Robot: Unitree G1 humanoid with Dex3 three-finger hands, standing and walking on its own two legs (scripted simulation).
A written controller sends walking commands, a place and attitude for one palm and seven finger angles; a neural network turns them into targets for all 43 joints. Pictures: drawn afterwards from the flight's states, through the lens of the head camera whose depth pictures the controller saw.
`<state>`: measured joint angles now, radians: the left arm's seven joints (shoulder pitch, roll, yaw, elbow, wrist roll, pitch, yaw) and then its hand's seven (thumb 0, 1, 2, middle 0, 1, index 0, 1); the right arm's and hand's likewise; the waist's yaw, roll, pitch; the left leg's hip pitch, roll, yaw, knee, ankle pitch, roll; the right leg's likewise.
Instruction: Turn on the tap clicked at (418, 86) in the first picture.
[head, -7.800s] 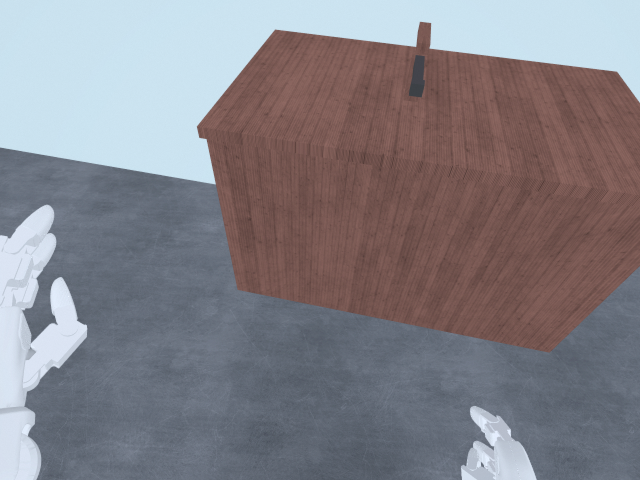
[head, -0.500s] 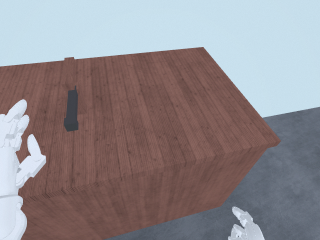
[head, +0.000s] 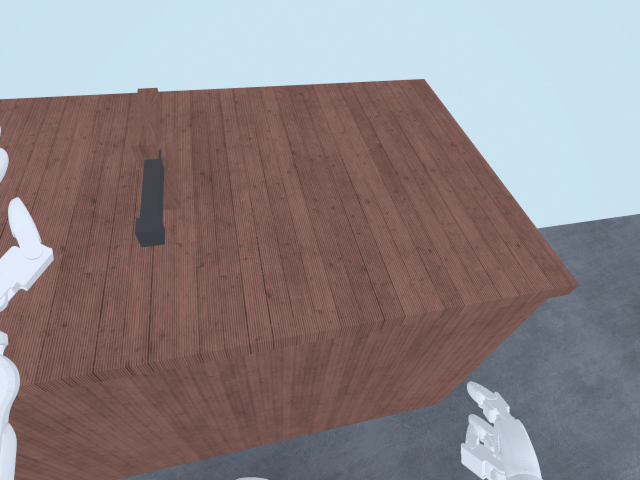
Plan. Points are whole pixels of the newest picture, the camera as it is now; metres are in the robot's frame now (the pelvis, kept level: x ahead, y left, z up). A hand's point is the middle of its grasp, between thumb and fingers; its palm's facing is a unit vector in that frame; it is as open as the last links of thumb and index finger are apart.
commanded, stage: look again from close up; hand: left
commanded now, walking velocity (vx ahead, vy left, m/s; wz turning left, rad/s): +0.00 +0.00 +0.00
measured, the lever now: (150, 231) +0.36 +0.27 +0.09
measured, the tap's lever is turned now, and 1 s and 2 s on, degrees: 0 0 0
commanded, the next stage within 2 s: shuffle to correct the standing spot in 0.10 s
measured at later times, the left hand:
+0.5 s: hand (123, 235) +0.29 +0.24 +0.17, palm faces +0.29 -0.87 -0.40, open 7.4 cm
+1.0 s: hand (157, 282) +0.25 +0.20 +0.16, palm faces +0.32 -0.88 -0.35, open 7.4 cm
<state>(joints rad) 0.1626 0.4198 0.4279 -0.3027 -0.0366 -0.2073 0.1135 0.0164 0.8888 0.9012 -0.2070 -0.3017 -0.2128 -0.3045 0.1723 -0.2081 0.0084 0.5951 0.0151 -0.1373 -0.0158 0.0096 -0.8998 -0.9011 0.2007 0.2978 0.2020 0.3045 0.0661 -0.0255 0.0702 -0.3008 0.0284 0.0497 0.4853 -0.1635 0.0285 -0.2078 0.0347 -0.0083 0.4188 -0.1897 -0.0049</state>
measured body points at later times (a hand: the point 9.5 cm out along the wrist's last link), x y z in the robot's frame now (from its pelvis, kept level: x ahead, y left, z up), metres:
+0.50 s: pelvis +0.05 +0.02 +0.00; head +0.11 +0.04 +0.44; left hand +0.27 +0.29 +0.19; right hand +0.24 -0.18 -0.07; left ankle +0.06 +0.10 -0.74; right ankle +0.02 -0.11 -0.74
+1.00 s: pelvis +0.02 -0.04 +0.00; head +0.04 -0.02 +0.44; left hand +0.22 +0.24 +0.18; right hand +0.18 -0.28 -0.08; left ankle +0.06 +0.10 -0.74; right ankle +0.02 -0.11 -0.74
